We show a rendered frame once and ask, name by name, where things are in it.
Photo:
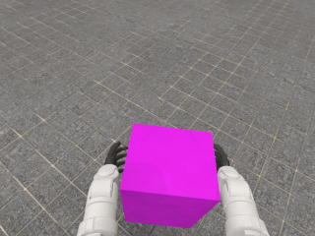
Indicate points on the right robot forearm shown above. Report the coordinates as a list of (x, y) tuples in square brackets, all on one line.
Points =
[(241, 215)]

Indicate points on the right robot hand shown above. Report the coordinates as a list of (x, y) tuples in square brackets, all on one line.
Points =
[(221, 157)]

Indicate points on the left robot hand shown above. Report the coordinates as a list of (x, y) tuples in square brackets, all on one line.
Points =
[(112, 157)]

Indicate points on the carton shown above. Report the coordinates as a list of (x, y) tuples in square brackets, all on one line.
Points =
[(170, 176)]

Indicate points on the left robot forearm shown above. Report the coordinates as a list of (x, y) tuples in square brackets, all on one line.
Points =
[(102, 203)]

